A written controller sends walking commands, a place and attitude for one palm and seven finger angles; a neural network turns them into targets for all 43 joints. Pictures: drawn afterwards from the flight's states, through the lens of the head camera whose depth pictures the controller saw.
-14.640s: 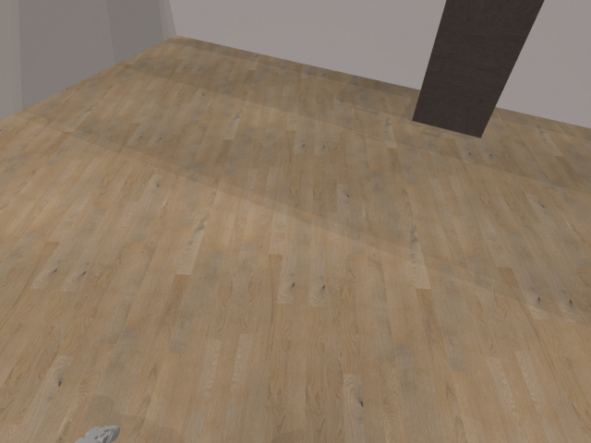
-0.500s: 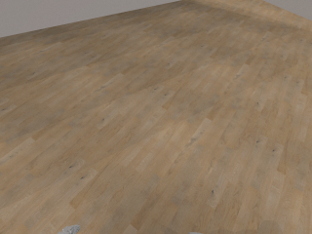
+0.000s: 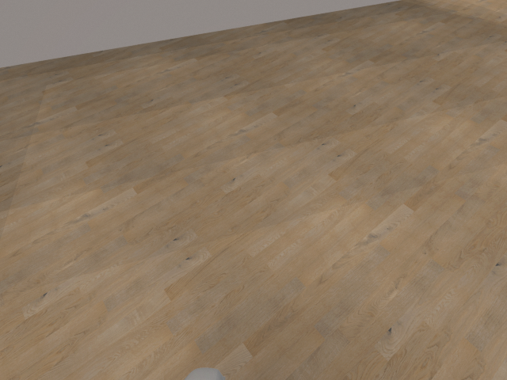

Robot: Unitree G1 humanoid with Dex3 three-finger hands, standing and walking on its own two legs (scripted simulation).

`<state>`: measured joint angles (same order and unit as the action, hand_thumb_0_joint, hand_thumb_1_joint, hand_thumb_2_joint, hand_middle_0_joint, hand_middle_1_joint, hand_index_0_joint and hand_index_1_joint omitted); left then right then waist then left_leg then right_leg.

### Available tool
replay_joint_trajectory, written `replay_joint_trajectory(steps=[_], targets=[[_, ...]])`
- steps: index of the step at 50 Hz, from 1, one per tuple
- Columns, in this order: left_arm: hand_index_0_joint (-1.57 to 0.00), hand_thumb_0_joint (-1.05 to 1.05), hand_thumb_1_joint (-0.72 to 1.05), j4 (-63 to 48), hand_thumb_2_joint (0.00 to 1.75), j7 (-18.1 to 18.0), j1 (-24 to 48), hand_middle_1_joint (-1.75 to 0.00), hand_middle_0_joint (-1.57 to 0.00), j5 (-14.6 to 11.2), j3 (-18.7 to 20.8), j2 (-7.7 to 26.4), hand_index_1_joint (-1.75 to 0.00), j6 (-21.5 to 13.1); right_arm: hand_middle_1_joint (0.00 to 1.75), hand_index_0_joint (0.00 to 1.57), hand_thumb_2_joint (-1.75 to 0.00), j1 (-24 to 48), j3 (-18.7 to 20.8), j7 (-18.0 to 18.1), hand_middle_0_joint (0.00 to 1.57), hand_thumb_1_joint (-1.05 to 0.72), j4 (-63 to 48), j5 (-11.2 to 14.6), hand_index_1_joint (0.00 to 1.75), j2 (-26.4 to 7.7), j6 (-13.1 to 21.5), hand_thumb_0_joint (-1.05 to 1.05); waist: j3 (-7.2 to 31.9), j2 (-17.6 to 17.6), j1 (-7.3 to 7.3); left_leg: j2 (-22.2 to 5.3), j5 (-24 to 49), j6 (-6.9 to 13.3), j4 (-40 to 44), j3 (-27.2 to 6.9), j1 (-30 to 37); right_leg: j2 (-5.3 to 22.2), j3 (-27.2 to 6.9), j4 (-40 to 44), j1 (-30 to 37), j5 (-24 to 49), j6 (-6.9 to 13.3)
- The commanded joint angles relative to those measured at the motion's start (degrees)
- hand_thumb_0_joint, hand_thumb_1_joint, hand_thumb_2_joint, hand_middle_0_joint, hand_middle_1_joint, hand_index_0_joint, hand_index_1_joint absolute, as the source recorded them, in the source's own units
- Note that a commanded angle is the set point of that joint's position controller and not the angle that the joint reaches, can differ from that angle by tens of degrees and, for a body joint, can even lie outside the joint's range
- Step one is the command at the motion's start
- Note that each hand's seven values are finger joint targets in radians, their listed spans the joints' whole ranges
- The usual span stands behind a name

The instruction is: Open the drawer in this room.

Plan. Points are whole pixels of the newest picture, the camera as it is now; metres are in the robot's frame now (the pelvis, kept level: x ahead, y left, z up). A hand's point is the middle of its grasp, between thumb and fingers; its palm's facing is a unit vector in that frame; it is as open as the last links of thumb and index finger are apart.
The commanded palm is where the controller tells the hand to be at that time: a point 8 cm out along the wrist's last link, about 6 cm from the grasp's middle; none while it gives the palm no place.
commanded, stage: turn or walk to find it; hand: left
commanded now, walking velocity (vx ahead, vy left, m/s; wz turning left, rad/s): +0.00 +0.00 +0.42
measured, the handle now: out of the picture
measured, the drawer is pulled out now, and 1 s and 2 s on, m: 0.00 0.00 0.00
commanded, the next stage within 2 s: none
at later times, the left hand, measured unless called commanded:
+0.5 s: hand out of the picture +0.01 +0.28 -0.16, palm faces +0.23 -0.94 -0.25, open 7.4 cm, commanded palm none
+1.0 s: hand out of the picture -0.07 +0.19 -0.15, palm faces +0.43 -0.86 -0.27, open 7.3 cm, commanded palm none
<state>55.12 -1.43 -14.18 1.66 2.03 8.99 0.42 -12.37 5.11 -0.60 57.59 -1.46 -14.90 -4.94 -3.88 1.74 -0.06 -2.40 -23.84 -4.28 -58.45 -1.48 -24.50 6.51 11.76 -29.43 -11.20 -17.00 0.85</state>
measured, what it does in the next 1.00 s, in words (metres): steps on the spot, turning left: left foot, then right foot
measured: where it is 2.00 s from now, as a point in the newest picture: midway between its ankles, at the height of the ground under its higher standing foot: outside the picture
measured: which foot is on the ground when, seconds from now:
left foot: up 0.00-0.12, down 0.14-0.68, up 0.70-1.00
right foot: down 0.00-0.14, up 0.16-0.66, down 0.68-1.00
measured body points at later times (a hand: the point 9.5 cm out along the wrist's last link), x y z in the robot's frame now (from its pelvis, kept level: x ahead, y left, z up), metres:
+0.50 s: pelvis -0.03 +0.05 +0.00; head -0.01 +0.07 +0.45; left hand +0.00 +0.33 -0.14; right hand +0.10 -0.17 -0.13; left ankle -0.02 +0.14 -0.74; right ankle -0.01 -0.11 -0.67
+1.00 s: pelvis -0.04 -0.01 +0.00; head -0.01 -0.03 +0.45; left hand -0.09 +0.24 -0.13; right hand +0.08 -0.24 -0.17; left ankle -0.14 +0.14 -0.65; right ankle -0.02 -0.10 -0.74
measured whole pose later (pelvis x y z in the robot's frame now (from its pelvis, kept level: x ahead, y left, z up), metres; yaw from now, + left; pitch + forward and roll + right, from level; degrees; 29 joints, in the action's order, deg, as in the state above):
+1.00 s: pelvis -0.04 -0.01 +0.00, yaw +25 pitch -1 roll +2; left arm 54.3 -1.6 -13.2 1.4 2.0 8.6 0.4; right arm -14.3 5.3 -0.6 58.2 -1.6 -14.7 -5.0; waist -3.5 2.2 0.8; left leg -2.1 -22.1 -4.3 -63.1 -2.2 -26.2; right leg 5.8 11.3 -29.0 -10.9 -17.1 1.3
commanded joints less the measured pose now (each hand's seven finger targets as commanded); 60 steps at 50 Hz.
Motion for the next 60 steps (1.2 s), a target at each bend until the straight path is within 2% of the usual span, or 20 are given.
replay_joint_trajectory(steps=[1, 4, 6, 7, 8, 9, 10, 15, 27, 32, 33, 34, 35, 36, 41, 51, 56, 58, 59, 60], targets=[[-0.20, 0.00, 0.90, -2.1, 0.90, -0.3, -4.7, -0.30, -0.20, 0.3, 3.5, 13.6, -0.30, -0.8, 0.30, 0.20, -0.90, 6.1, -0.8, 0.1, 0.20, -0.90, -6.2, 0.9, 0.30, -1.0, 2.6, 0.00, 4.2, -14.0, -3.30, 1.3, -3.4, 0.4, 12.2, 4.3, -1.3, 13.6, -10.1, 6.3, 8.8, 31.8, 7.2], [-0.20, 0.00, 0.90, -1.6, 0.90, -0.2, -3.7, -0.30, -0.20, 0.1, 3.8, 14.6, -0.30, -0.5, 0.30, 0.20, -0.90, 3.9, -1.1, 0.4, 0.20, -0.90, -5.9, 1.2, 0.30, -1.3, 3.4, 0.00, 6.7, -14.9, -1.92, 2.2, 1.7, 1.4, 23.7, 6.4, 5.8, 13.4, -8.0, 1.7, 8.2, 33.5, 5.1], [-0.20, 0.00, 0.90, -2.2, 0.90, -0.1, -1.8, -0.30, -0.20, -0.8, 3.8, 13.5, -0.30, 0.1, 0.30, 0.20, -0.90, -0.9, -0.5, 0.2, 0.20, -0.90, -4.8, 1.0, 0.30, -4.5, 4.3, 0.00, 9.2, -7.0, 1.45, -0.4, 16.8, 2.7, 37.0, 3.4, 19.3, 10.8, -3.4, -7.3, -0.4, 22.4, 0.2], [-0.20, 0.00, 0.90, -3.6, 0.90, 0.1, -3.2, -0.30, -0.20, -1.3, 3.2, 9.9, -0.30, 0.5, 0.30, 0.20, -0.90, -2.4, 0.8, 0.4, 0.20, -0.90, -4.9, 0.5, 0.30, -10.6, 4.9, 0.00, 10.6, 10.3, 2.12, -14.1, 33.2, 7.8, 38.6, -14.0, 28.8, 3.5, -0.6, -18.5, -15.3, -1.9, -4.1], [-0.20, 0.00, 0.90, -5.0, 0.90, 0.0, 0.4, -0.30, -0.20, -0.9, 1.8, 8.0, -0.30, 1.0, 0.30, 0.20, -0.90, -5.5, 1.5, 0.8, 0.20, -0.90, -4.2, 0.8, 0.30, -13.6, 4.2, 0.00, 9.8, 14.9, 3.66, -20.4, 48.2, 12.1, 38.3, -18.5, 26.8, 0.6, -4.6, -26.2, -19.2, -20.5, -5.2], [-0.20, 0.00, 0.90, -4.9, 0.90, -0.2, 1.1, -0.30, -0.20, -0.8, 2.1, 9.1, -0.30, 1.6, 0.30, 0.20, -0.90, -4.5, 1.2, 1.1, 0.20, -0.90, -4.0, 0.5, 0.30, -12.8, 3.9, 0.00, 8.2, 10.4, 3.36, -21.1, 46.1, 14.5, 37.9, -15.4, 24.0, 1.6, -7.7, -30.6, -18.8, -19.3, -4.7], [-0.20, 0.00, 0.90, -4.0, 0.90, -0.3, 2.3, -0.30, -0.20, -0.6, 2.3, 8.8, -0.30, 2.0, 0.30, 0.20, -0.90, -2.7, 0.7, 1.8, 0.20, -0.90, -3.9, 0.4, 0.30, -10.8, 4.3, 0.00, 6.7, 13.6, 3.19, -17.2, 44.4, 13.0, 38.9, -14.3, 21.0, 1.5, -9.9, -32.0, -19.1, -16.2, -4.9], [-0.20, 0.00, 0.90, -1.6, 0.90, 0.8, 0.6, -0.30, -0.20, -0.8, 2.8, 9.8, -0.30, 1.7, 0.30, 0.20, -0.90, 3.0, -0.5, 1.9, 0.20, -0.90, -6.0, 0.6, 0.30, -7.9, 4.6, 0.00, 3.1, 6.5, -0.07, -10.6, 36.1, 11.7, 40.2, -8.6, 17.7, 0.3, -10.0, -36.0, -18.9, -5.1, -5.8], [-0.20, 0.00, 0.90, -5.9, 0.90, 0.4, 6.9, -0.30, -0.20, -1.1, 2.1, 8.1, -0.30, 1.5, 0.30, 0.20, -0.90, -1.5, 0.6, 1.6, 0.20, -0.90, -5.6, 0.0, 0.30, -7.7, 4.1, 0.00, 4.2, 6.7, 2.07, -10.5, 25.7, 14.8, 40.2, -19.5, 15.6, -2.8, -10.9, -19.6, -14.4, -8.6, -5.4], [-0.20, 0.00, 0.90, -4.5, 0.90, 0.0, 0.7, -0.30, -0.20, -1.6, 2.2, 8.3, -0.30, 0.4, 0.30, 0.20, -0.90, 0.1, 0.9, 1.4, 0.20, -0.90, -6.1, 0.3, 0.30, -7.0, 3.7, 0.00, 8.0, 5.6, -1.13, -6.3, 26.2, 11.7, 34.2, -19.5, 7.8, -4.9, -9.6, 2.1, 2.6, 2.4, -4.1], [-0.20, 0.00, 0.90, -4.2, 0.90, -0.2, -1.0, -0.30, -0.20, -1.3, 2.7, 10.3, -0.30, -0.2, 0.30, 0.20, -0.90, -0.2, 0.8, 1.1, 0.20, -0.90, -6.1, 0.8, 0.30, -5.3, 3.8, 0.00, 8.9, 0.9, -2.01, -3.1, 20.6, 8.8, 30.4, -17.1, 2.2, -1.5, -12.4, 9.6, 10.1, 6.1, -3.3], [-0.20, 0.00, 0.90, -4.1, 0.90, -0.7, -2.7, -0.30, -0.20, -0.4, 3.6, 14.9, -0.30, -0.8, 0.30, 0.20, -0.90, -1.1, 0.2, 0.8, 0.20, -0.90, -6.9, 1.2, 0.30, -1.5, 3.9, 0.00, 9.7, -13.0, -2.66, 3.9, 4.6, 4.5, 19.7, -8.2, -8.3, 11.9, -25.1, 13.8, 17.1, 4.8, 0.8], [-0.20, 0.00, 0.90, -5.0, 0.90, -0.8, -2.0, -0.30, -0.20, -0.4, 3.8, 17.0, -0.30, -0.6, 0.30, 0.20, -0.90, 0.1, 0.6, 1.1, 0.20, -0.90, -8.1, 0.7, 0.30, -2.2, 3.7, 0.00, 6.9, -17.4, -2.90, 7.2, -9.1, 2.7, 7.2, -3.4, -10.6, 21.3, -32.3, 14.6, 10.2, 11.5, 6.7], [-0.20, 0.00, 0.90, -5.8, 0.90, -0.9, 0.2, -0.30, -0.20, -0.7, 3.4, 15.6, -0.30, -0.3, 0.30, 0.20, -0.90, 0.4, 1.1, 0.9, 0.20, -0.90, -7.6, 0.2, 0.30, -3.5, 3.0, 0.00, 4.9, -10.4, -1.87, 5.1, -7.7, 3.0, -1.4, -5.4, -8.7, 20.4, -27.9, 14.4, 3.5, 11.3, 8.7], [-0.20, 0.00, 0.90, -6.6, 0.90, -0.5, 5.4, -0.30, -0.20, -0.9, 2.2, 9.6, -0.30, -1.3, 0.30, 0.20, -0.90, -4.6, 1.0, 0.0, 0.20, -0.90, -3.2, 0.1, 0.30, -2.0, 1.7, 0.00, 0.5, -9.7, 1.98, 2.4, 4.0, 1.0, -12.5, -2.5, -8.9, 10.1, -12.9, 12.4, 0.3, 14.7, 4.0], [-0.20, 0.00, 0.90, -2.7, 0.90, -0.5, -4.1, -0.30, -0.20, 0.1, 3.3, 12.7, -0.30, -1.0, 0.30, 0.20, -0.90, 4.8, -0.4, 0.1, 0.20, -0.90, -5.4, 0.6, 0.30, -0.9, 2.2, 0.00, 2.8, -12.7, -2.84, 0.6, -2.7, -0.1, 6.7, 2.8, -4.1, 13.6, -10.4, 8.0, 7.9, 28.7, 7.0], [-0.20, 0.00, 0.90, -2.0, 0.90, -0.2, -2.7, -0.30, -0.20, 0.1, 3.9, 14.7, -0.30, -0.4, 0.30, 0.20, -0.90, 2.9, -1.0, 0.4, 0.20, -0.90, -5.4, 1.1, 0.30, -1.2, 3.3, 0.00, 6.0, -14.5, -1.42, 2.0, 2.2, 1.4, 22.8, 6.5, 6.5, 13.8, -7.4, 2.3, 6.5, 30.8, 5.2], [-0.20, 0.00, 0.90, -2.3, 0.90, -0.1, -1.0, -0.30, -0.20, -0.7, 3.7, 13.5, -0.30, 0.2, 0.30, 0.20, -0.90, -1.1, -0.5, 0.1, 0.20, -0.90, -4.6, 1.0, 0.30, -3.9, 4.1, 0.00, 8.1, -6.7, 1.45, -0.3, 15.6, 2.6, 36.2, 3.8, 18.8, 11.1, -3.5, -6.6, -1.3, 20.7, 0.5], [-0.20, 0.00, 0.90, -3.8, 0.90, 0.1, -2.5, -0.30, -0.20, -1.3, 3.3, 10.0, -0.30, 0.7, 0.30, 0.20, -0.90, -2.7, 0.8, 0.3, 0.20, -0.90, -4.8, 0.5, 0.30, -10.0, 4.7, 0.00, 9.7, 9.8, 2.16, -13.4, 30.1, 7.4, 38.9, -13.3, 27.5, 3.8, -0.3, -18.0, -14.9, -1.4, -3.9], [-0.20, 0.00, 0.90, -5.4, 0.90, 0.0, 0.6, -0.30, -0.20, -1.0, 1.9, 7.6, -0.30, 1.2, 0.30, 0.20, -0.90, -5.6, 1.5, 0.8, 0.20, -0.90, -4.1, 0.7, 0.30, -13.6, 4.2, 0.00, 8.8, 16.3, 3.72, -20.9, 46.3, 12.8, 39.2, -20.0, 25.6, 0.2, -4.2, -26.1, -19.9, -21.5, -5.4]])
